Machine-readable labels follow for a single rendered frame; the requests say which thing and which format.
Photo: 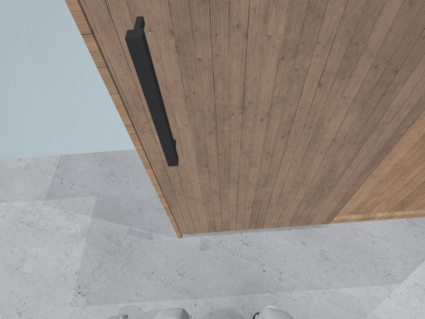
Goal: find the wardrobe door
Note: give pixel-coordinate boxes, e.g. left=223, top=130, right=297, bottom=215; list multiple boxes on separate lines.
left=80, top=0, right=425, bottom=235
left=337, top=112, right=425, bottom=216

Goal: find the handle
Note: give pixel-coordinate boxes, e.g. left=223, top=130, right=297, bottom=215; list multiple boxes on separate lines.
left=125, top=16, right=179, bottom=166

